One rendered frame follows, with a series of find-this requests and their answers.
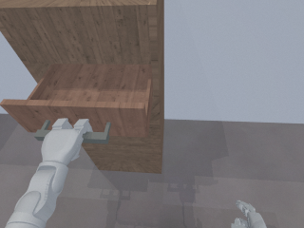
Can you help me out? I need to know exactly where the robot right hand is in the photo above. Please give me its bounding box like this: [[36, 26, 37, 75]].
[[231, 200, 267, 228]]

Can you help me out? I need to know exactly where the cabinet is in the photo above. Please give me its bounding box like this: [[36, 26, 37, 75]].
[[0, 0, 164, 174]]

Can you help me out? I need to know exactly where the left robot forearm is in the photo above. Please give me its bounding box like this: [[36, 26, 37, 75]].
[[5, 161, 68, 228]]

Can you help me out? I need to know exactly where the robot left hand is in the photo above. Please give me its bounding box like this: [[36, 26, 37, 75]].
[[41, 118, 93, 166]]

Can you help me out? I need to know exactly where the handle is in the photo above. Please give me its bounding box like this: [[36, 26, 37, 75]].
[[33, 120, 111, 144]]

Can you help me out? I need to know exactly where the drawer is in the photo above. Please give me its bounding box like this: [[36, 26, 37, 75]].
[[0, 64, 153, 138]]

